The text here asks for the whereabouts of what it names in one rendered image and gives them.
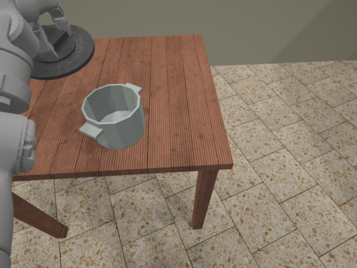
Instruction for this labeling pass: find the robot left hand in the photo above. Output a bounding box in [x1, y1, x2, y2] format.
[32, 0, 71, 62]

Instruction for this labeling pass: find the table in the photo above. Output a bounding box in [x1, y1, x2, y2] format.
[12, 35, 234, 238]

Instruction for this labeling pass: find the lid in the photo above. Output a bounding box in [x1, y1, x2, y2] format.
[30, 24, 95, 80]

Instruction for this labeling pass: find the left robot forearm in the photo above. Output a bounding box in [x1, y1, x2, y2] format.
[0, 0, 40, 114]

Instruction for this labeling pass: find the left robot upper arm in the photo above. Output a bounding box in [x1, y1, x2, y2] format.
[0, 112, 36, 268]

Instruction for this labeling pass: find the knob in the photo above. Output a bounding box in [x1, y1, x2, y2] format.
[42, 25, 69, 51]

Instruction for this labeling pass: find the pot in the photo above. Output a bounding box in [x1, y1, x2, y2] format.
[79, 83, 146, 150]

